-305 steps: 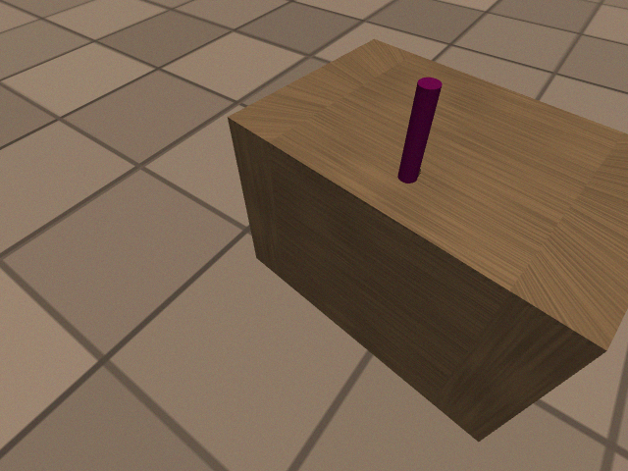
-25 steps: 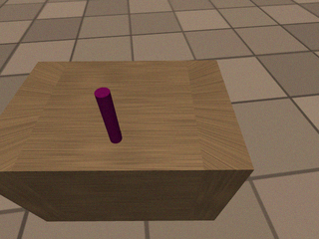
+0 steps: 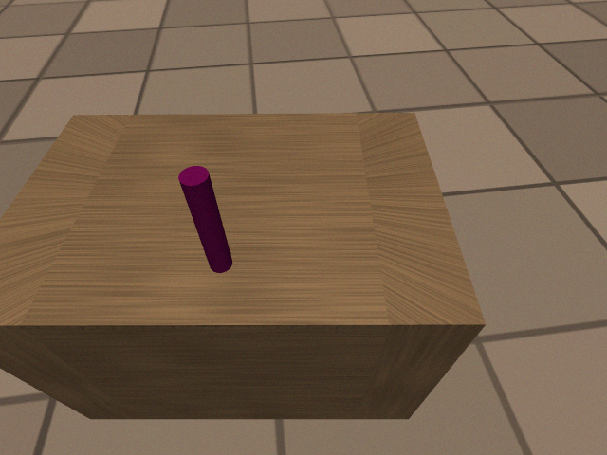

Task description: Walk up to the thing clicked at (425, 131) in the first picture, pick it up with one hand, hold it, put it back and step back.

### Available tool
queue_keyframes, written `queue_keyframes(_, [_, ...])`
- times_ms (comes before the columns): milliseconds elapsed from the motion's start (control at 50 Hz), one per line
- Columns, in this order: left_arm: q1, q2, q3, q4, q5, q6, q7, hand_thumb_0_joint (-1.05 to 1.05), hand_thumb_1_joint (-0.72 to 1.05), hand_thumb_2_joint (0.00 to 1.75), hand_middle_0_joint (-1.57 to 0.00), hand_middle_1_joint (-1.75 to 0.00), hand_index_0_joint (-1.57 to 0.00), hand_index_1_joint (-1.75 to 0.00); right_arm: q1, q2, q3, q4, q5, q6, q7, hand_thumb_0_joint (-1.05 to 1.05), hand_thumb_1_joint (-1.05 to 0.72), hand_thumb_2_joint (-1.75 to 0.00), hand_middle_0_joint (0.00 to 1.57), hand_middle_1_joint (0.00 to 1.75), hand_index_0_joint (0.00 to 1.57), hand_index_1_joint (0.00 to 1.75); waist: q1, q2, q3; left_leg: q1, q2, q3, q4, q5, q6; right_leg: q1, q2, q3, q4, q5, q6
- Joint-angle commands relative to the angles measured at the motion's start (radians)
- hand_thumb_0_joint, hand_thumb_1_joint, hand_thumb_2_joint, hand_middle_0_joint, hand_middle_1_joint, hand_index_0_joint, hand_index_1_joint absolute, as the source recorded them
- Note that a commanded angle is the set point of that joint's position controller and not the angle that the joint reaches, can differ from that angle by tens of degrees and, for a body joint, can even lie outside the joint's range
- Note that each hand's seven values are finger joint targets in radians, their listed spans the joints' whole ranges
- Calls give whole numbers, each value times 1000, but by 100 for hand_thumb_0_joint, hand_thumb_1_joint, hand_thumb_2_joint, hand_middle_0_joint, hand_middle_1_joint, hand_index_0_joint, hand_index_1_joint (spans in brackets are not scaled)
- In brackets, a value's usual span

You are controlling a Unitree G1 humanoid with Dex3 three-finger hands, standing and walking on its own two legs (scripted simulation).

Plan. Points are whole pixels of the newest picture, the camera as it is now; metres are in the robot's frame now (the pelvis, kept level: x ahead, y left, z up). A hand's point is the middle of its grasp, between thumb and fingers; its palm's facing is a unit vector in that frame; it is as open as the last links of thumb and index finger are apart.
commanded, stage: stand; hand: left
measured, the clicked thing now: (209, 225) +0.49 +0.18 -0.02
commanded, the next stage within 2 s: rise first in 0.40 s
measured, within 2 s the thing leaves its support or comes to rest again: neither
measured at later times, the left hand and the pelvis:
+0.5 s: hand out of the picture +0.07 +0.25 -0.16, palm faces -0.04 -0.94 -0.34, open 7.4 cm; pelvis +0.00 +0.00 +0.00, yaw +0 degrees
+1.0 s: hand (131, 438) +0.17 +0.25 -0.09, palm faces +0.23 -0.91 -0.34, open 16.1 cm; pelvis +0.00 +0.00 -0.01, yaw +0 degrees
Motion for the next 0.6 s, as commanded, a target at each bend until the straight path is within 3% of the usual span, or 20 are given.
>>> queue_keyframes(0, [-33, 219, 37, -59, -8, -20, 17, 0, 90, 90, -20, -30, -20, -30, -34, -215, -44, -60, -3, -25, -17, 0, -90, -90, 20, 30, 20, 30, 2, -2, -79, 20, 112, -77, -51, 131, 33, 0, -97, 66, -54, 130, -47])
queue_keyframes(140, [-29, 216, 38, -60, -5, -17, 17, 0, 90, 90, -20, -30, -20, -30, -35, -216, -42, -62, -3, -28, -20, 0, -90, -90, 20, 30, 20, 30, 7, 4, -88, 23, 115, -76, -51, 155, 34, 8, -98, 67, -49, 165, -46])
queue_keyframes(320, [-34, 214, 37, -61, -5, -17, 17, 0, 90, 90, -20, -30, -20, -30, -31, -217, -45, -62, -4, -24, -18, 0, -90, -90, 20, 30, 20, 30, 4, 0, -70, 10, 108, -74, -61, 91, 31, -10, -93, 65, -62, 107, -46])
queue_keyframes(460, [-30, 213, 38, -64, -7, -18, 18, 0, 90, 90, -20, -30, -20, -30, -36, -219, -46, -66, -4, -26, -20, 0, -90, -90, 20, 30, 20, 30, 7, 7, -96, 35, 114, -72, -45, 149, 35, 7, -98, 66, -53, 161, -48])
queue_keyframes(480, [-35, 215, 38, -65, -5, -19, 18, 0, 82, 82, -12, -22, -12, -22, -27, -214, -44, -67, -4, -26, -20, 0, -82, -82, 12, 22, 12, 22, 1, 11, -94, 23, 112, -72, -51, 166, 33, 13, -97, 62, -49, 174, -46])
queue_keyframes(500, [-386, 10, 1, -416, -80, -96, 23, 0, 74, 74, -4, -14, -4, -14, -378, -30, -9, -418, 93, -140, -33, 0, -74, -74, 5, 14, 5, 14, -34, 14, -137, -100, -9, 40, 62, 104, 8, -126, 29, -52, 58, 112, -32])
queue_keyframes(520, [-365, 101, 24, -454, -117, -136, 52, 0, 66, 66, -7, -7, -5, -8, -330, -66, -8, -443, 106, -158, -50, 0, -66, -66, 5, 6, 5, 6, 14, -17, -168, -56, -7, 30, 23, 45, 8, -56, 24, -56, 30, 43, -35])
queue_keyframes(540, [-231, 145, 52, -348, -114, -133, 63, 0, 58, 58, -7, -7, -6, -9, -233, -152, -53, -370, 104, -150, -67, 0, -58, -58, 5, 5, 5, 5, -7, 5, -94, -79, -6, 41, 12, -16, 10, -97, 28, -51, 23, -6, -38])
queue_keyframes(560, [-192, 172, 84, -292, -112, -121, 73, 0, 50, 50, -7, -8, -6, -9, -202, -170, -81, -305, 100, -139, -81, 0, -50, -50, 5, 5, 5, 5, -2, -7, -77, -137, -11, 46, 44, -24, 9, -138, 34, -56, 44, -17, -39])
queue_keyframes(580, [-170, 256, 165, -289, -104, -112, 88, 0, 42, 42, -6, -7, -6, -7, -148, -227, -147, -238, 89, -130, -92, 0, -42, -42, 5, 5, 5, 5, 11, 15, -125, -136, -10, 50, 69, -1, 8, -135, 31, -51, 65, 9, -40])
